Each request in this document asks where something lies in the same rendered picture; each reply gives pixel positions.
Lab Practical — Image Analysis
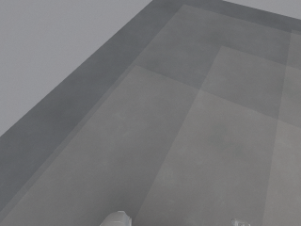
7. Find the left robot thigh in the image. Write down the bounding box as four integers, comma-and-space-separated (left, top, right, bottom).
100, 212, 132, 226

